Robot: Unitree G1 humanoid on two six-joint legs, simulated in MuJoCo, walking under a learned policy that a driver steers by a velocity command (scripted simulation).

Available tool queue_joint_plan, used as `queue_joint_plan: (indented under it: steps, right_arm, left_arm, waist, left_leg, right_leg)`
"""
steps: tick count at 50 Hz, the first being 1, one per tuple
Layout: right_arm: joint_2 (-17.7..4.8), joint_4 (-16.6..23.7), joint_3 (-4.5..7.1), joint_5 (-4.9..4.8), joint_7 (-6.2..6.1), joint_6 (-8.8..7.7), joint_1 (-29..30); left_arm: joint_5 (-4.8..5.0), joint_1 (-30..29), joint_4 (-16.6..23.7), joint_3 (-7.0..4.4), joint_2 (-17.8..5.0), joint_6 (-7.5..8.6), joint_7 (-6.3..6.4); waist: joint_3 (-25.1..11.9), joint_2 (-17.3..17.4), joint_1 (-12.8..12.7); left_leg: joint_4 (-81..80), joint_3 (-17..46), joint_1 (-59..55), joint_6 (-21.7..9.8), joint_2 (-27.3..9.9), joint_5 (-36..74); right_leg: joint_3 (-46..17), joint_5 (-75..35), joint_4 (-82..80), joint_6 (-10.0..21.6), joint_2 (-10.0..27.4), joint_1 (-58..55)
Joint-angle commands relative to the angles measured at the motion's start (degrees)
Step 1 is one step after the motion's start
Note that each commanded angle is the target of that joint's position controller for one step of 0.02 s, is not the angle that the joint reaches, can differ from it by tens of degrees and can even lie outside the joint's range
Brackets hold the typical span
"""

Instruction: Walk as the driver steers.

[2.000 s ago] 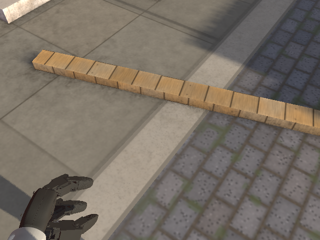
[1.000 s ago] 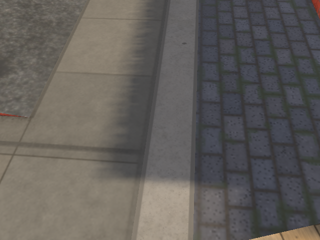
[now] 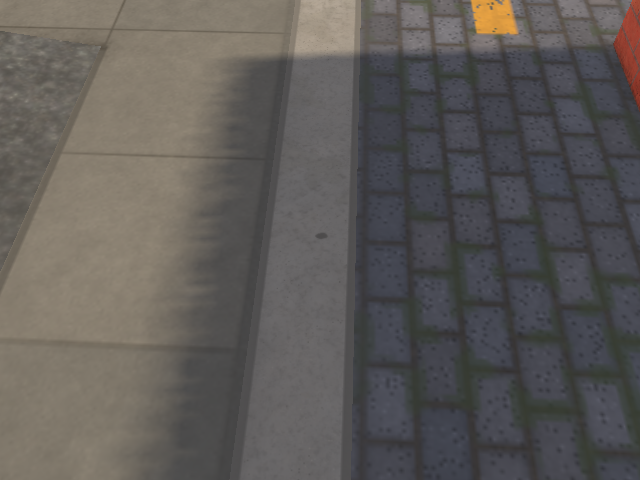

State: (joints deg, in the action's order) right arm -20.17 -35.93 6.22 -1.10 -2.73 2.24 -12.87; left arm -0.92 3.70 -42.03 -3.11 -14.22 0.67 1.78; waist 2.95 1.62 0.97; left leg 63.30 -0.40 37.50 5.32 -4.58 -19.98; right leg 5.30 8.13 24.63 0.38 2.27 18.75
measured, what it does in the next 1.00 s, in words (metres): steps on the spot, turning left: left foot, then right foot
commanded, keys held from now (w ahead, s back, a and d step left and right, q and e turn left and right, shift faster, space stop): q+shift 1.00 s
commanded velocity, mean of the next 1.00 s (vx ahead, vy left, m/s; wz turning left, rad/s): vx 0.02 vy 0.00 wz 0.97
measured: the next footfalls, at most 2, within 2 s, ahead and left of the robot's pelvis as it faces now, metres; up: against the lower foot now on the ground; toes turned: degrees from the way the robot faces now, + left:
left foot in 0.14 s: +0.11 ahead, +0.15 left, +0.00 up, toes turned +13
right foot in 0.54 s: +0.21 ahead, -0.04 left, +0.00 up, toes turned +39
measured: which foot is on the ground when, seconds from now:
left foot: up 0.00-0.12, down 0.14-0.56, up 0.58-0.96, down 0.98-1.00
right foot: down 0.00-0.16, up 0.18-0.52, down 0.54-0.98, up 1.00-1.00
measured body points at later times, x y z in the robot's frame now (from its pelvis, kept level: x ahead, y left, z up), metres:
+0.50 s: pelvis +0.07 +0.03 +0.00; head +0.11 +0.05 +0.44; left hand +0.11 +0.36 -0.10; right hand +0.37 -0.15 -0.07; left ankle +0.07 +0.14 -0.74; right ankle +0.18 -0.08 -0.72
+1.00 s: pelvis +0.07 +0.05 -0.01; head +0.08 +0.09 +0.44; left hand -0.09 +0.34 -0.12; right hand +0.40 +0.03 -0.08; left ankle -0.02 +0.12 -0.74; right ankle +0.18 -0.07 -0.73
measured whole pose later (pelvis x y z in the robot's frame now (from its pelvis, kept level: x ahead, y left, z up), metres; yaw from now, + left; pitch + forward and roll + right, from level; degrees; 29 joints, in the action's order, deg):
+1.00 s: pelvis +0.07 +0.05 -0.01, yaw +57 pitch +2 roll -2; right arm -18.5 -31.2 5.6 -1.5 0.6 4.9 -9.6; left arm 0.8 6.8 -41.4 -6.0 -17.8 -0.8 0.3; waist 3.4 0.2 -0.3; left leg 34.8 -2.6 20.1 -0.7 -3.1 -17.1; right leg 14.0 18.6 34.3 -3.8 9.6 15.1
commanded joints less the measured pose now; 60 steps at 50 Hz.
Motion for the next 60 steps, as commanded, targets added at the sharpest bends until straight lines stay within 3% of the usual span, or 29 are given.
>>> queue_joint_plan:
  steps: [1, 5, 7, 8, 9, 10, 11, 12, 13, 15, 20, 25, 27, 28, 29, 30, 31, 33, 36, 41, 48, 49, 50, 51, 52, 53, 54, 55, 60]
  right_arm:
    - [0.4, 3.1, -0.65, 0.1, 1.81, 0.07, -4.7]
    - [-2.5, 5.1, 0.2, -0.12, 3.8, 1.2, -1.4]
    - [-4.1, 4.6, 1.32, 0.59, 3.49, 1.44, -3.0]
    - [-9.8, 4.6, 3.03, 0.85, 2.71, 1.08, -5.8]
    - [-17.2, 7.0, 4.05, 2.25, 2.45, 0.19, -5.0]
    - [-14.5, 7.8, 3.48, 3.0, 3.15, -1.14, -6.4]
    - [-13.5, 7.3, 2.88, 2.79, 3.14, -2.07, -4.9]
    - [-11.6, 7.7, 2.5, 1.37, 2.51, -2.12, -1.3]
    - [-9.9, 8.5, 1.9, 0.37, 1.82, -1.57, 1.9]
    - [-8.5, 9.9, 1.25, 0.87, 0.77, -0.73, 4.8]
    - [-9.1, 10.2, 1.88, 0.3, -0.05, 0.15, 4.4]
    - [-8.9, 10.3, 2.07, -0.03, 0.49, 0.72, 5.4]
    - [-7.4, 10.6, 1.64, -0.57, 0.68, 1.0, 6.9]
    - [-3.5, 10.1, 0.6, -0.32, 0.92, 1.12, 3.2]
    - [-4.2, 11.7, 0.79, -0.72, 1.23, 0.55, 2.5]
    - [-9.6, 10.2, 2.31, 0.14, 1.56, -0.09, 0.9]
    - [-11.2, 8.6, 2.99, -0.18, 1.76, 0.06, 0.7]
    - [-8.6, 7.2, 2.46, -0.02, 1.7, 0.95, -0.3]
    - [-4.6, 8.8, 0.82, -0.93, 2.11, 1.04, 3.3]
    - [-2.6, 10.0, -0.09, -0.22, 2.75, 0.87, 6.0]
    - [-3.4, 7.6, 1.51, -0.56, 3.67, 2.72, 0.7]
    - [-5.4, 6.0, 2.66, -0.26, 3.0, 2.63, -3.4]
    - [-12.8, 5.9, 4.94, -0.29, 2.07, 2.15, -7.6]
    - [-18.0, 7.9, 5.09, 1.73, 2.32, 0.47, -4.4]
    - [-13.6, 8.2, 4.22, 2.48, 3.13, -1.17, -4.0]
    - [-11.3, 6.9, 3.08, 2.06, 2.89, -2.09, -3.3]
    - [-8.9, 6.6, 2.33, 0.83, 2.27, -2.19, -0.3]
    - [-6.8, 6.9, 1.38, -0.09, 1.7, -1.8, 2.6]
    - [-6.1, 5.8, 0.07, 1.22, 0.61, -1.8, 3.7]
  left_arm:
    - [0.54, -6.7, 4.4, -2.3, -7.7, 1.04, 0.69]
    - [2.39, -3.6, 2.8, -3.79, -10.9, 1.09, -0.45]
    - [3.01, 0.0, 1.2, -3.75, -9.4, 0.97, -1.06]
    - [1.58, 3.4, 0.6, -3.43, -7.4, 0.49, -1.5]
    - [-0.48, 1.7, 4.8, -2.76, -6.6, 0.24, -1.3]
    - [-0.43, -3.8, 5.5, -3.32, -9.3, 0.34, -0.94]
    - [0.88, -5.0, 6.0, -3.4, -9.5, 0.39, -0.65]
    - [0.88, -3.0, 4.7, -3.49, -9.3, 0.36, -0.09]
    - [0.38, -2.1, 4.3, -3.61, -10.0, 0.28, 0.31]
    - [0.26, -1.0, 3.5, -3.41, -9.2, 0.42, -0.06]
    - [1.03, -1.5, 2.6, -2.07, -6.4, 0.7, -1.08]
    - [1.43, 0.2, 2.5, -2.95, -8.4, 1.13, -1.83]
    - [1.37, 4.4, 1.3, -3.93, -9.8, 1.34, -1.84]
    - [0.59, 5.3, 1.7, -4.8, -13.3, 0.86, -1.36]
    - [-1.38, 3.8, 1.9, -5.01, -15.4, 0.32, -1.14]
    - [-1.77, 0.2, 4.2, -4.28, -12.1, 0.59, -0.84]
    - [-1.13, -2.6, 5.4, -3.48, -9.0, 0.35, -0.12]
    - [0.32, -4.4, 6.3, -2.9, -7.6, -0.32, 1.18]
    - [-0.28, -0.1, 5.6, -3.03, -8.8, -0.92, 2.02]
    - [-0.31, 2.5, 5.0, -4.39, -12.0, -1.48, 1.09]
    - [2.77, 0.6, 4.0, -5.38, -12.6, -0.74, -1.43]
    - [2.8, 3.4, 2.7, -4.91, -10.2, -0.73, -1.84]
    - [0.98, 3.4, 3.9, -4.19, -7.7, -0.82, -2.09]
    - [-0.84, -1.1, 9.2, -3.1, -5.5, -0.45, -1.49]
    - [-0.36, -4.9, 9.1, -3.72, -8.8, -0.31, -0.94]
    - [0.75, -5.6, 9.0, -3.65, -9.0, -0.13, -0.72]
    - [0.6, -3.5, 7.5, -3.87, -9.4, -0.2, -0.23]
    - [0.19, -2.1, 6.8, -4.04, -10.3, -0.4, 0.07]
    - [0.87, 0.6, 4.8, -2.81, -7.8, -1.07, -0.57]
  waist:
    - [-10.1, -8.6, 2.4]
    - [-9.0, -8.4, 1.6]
    - [-8.7, -4.0, 2.0]
    - [-6.8, 9.0, 1.8]
    - [-8.1, 24.0, 0.2]
    - [-13.6, 14.3, 4.9]
    - [-12.4, 10.5, 3.4]
    - [-11.0, 5.9, 0.9]
    - [-10.4, 5.7, -0.4]
    - [-11.6, 5.9, -2.0]
    - [-12.8, 5.9, -0.9]
    - [-10.8, 9.5, -1.0]
    - [-10.5, 7.8, -3.1]
    - [-12.9, -2.1, -1.1]
    - [-9.4, -19.1, 1.3]
    - [-7.6, -15.5, 1.6]
    - [-6.6, -11.7, 1.8]
    - [-5.0, -8.0, 1.3]
    - [-4.6, -8.4, -1.6]
    - [-7.5, -10.4, -3.7]
    - [-8.5, -10.3, 0.6]
    - [-9.1, -5.5, 2.0]
    - [-7.4, 10.1, 2.8]
    - [-10.9, 20.2, 0.5]
    - [-14.0, 11.3, 4.3]
    - [-12.1, 9.2, 2.9]
    - [-10.9, 5.0, 0.8]
    - [-10.4, 5.3, -0.4]
    - [-11.4, 5.2, -1.1]
  left_leg:
    - [-10.1, 0.9, -10.7, -2.0, -2.1, 7.9]
    - [-22.4, -2.7, -16.0, -5.2, 0.2, 7.5]
    - [-31.1, -3.2, -23.7, -8.3, 3.2, 12.5]
    - [-37.5, 8.6, -31.0, -12.2, -3.3, 32.4]
    - [-40.5, 33.3, -38.2, -24.1, -16.2, 39.5]
    - [-42.7, 33.7, -38.1, -26.2, -15.9, 34.4]
    - [-43.0, 29.5, -36.0, -23.5, -13.4, 30.0]
    - [-42.3, 25.6, -33.7, -19.9, -10.1, 25.5]
    - [-41.8, 23.8, -31.2, -18.3, -9.0, 24.8]
    - [-41.0, 21.3, -26.7, -17.3, -5.9, 27.1]
    - [-39.7, 25.5, -25.8, -16.8, -3.6, 21.8]
    - [-39.1, 32.4, -22.9, -15.5, -1.5, 16.6]
    - [-35.1, 31.2, -17.5, -12.4, 2.4, 10.8]
    - [-24.4, 24.6, -10.8, -9.4, 7.6, -7.5]
    - [-11.2, 12.6, -0.7, -6.1, 14.2, -15.6]
    - [-0.6, 11.9, 1.4, -4.0, 8.7, -12.6]
    - [3.4, 10.2, 0.9, -3.1, 7.1, -8.3]
    - [9.7, 7.8, 2.3, -1.3, 5.4, -2.4]
    - [6.1, 2.8, 4.7, 0.1, 2.5, 0.7]
    - [-6.6, 0.3, -0.3, 0.6, -1.0, -0.6]
    - [-31.1, -5.8, -19.7, -5.8, 2.3, 5.6]
    - [-36.8, -3.5, -27.8, -8.2, 3.8, 11.2]
    - [-41.1, 14.2, -39.1, -13.5, -6.8, 34.2]
    - [-40.7, 34.4, -41.4, -25.3, -16.6, 41.2]
    - [-42.4, 30.8, -41.1, -26.3, -16.6, 37.7]
    - [-42.6, 26.1, -39.1, -23.6, -14.1, 34.9]
    - [-41.6, 21.8, -37.6, -20.2, -11.4, 32.2]
    - [-41.1, 19.3, -35.2, -18.5, -10.2, 33.3]
    - [-41.2, 15.2, -31.9, -18.0, -7.3, 37.1]
  right_leg:
    - [-5.0, -15.5, -7.4, 11.6, 14.6, -2.7]
    - [-1.5, -11.5, -2.8, 7.8, 16.5, -6.3]
    - [2.2, -2.4, 6.3, 2.9, 13.5, -4.0]
    - [7.1, 10.4, 21.5, -1.7, 7.8, 5.6]
    - [3.2, 30.5, 38.6, -5.8, -1.5, 24.5]
    - [-7.7, 29.5, 46.8, -4.5, -2.3, 26.3]
    - [-9.8, 24.3, 47.1, -2.8, -2.0, 26.4]
    - [-10.7, 19.1, 44.4, -2.2, -0.9, 25.8]
    - [-11.1, 15.9, 41.1, -2.4, -0.6, 24.5]
    - [-10.5, 12.0, 37.2, -3.2, -2.6, 18.6]
    - [-12.3, 9.0, 20.7, -4.4, -6.2, 12.2]
    - [-13.4, 8.9, 9.1, -3.0, -6.9, 4.2]
    - [-13.1, 0.7, -2.6, -1.4, -3.7, -6.6]
    - [-22.7, 0.2, -5.2, 3.0, 8.2, -15.1]
    - [-37.2, -3.8, -9.7, 11.8, 17.7, -12.8]
    - [-36.6, -3.7, -9.7, 14.5, 20.1, -10.8]
    - [-29.4, -1.8, -8.7, 12.6, 16.8, -8.9]
    - [-20.5, -1.4, -7.8, 10.0, 12.1, -8.7]
    - [-13.1, -7.4, -8.4, 10.8, 11.3, -12.4]
    - [-6.7, -12.0, -7.9, 11.7, 14.8, -16.9]
    - [2.8, -10.4, 1.4, 4.9, 16.5, -12.9]
    - [5.7, -5.8, 9.5, 1.6, 13.5, -7.9]
    - [9.5, 15.5, 27.6, -3.6, 7.1, 9.5]
    - [0.2, 30.9, 41.4, -6.4, -0.6, 25.3]
    - [-6.9, 29.1, 47.8, -5.5, -0.1, 26.4]
    - [-8.5, 24.2, 48.0, -3.8, 0.4, 26.2]
    - [-9.1, 19.1, 45.6, -3.2, 1.8, 25.6]
    - [-9.1, 15.8, 43.2, -3.2, 2.2, 23.7]
    - [-7.6, 9.1, 35.8, -4.7, -0.2, 15.5]
Over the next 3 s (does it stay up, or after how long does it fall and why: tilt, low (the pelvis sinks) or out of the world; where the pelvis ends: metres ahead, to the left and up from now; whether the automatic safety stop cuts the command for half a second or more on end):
stays up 0.94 0.66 -0.02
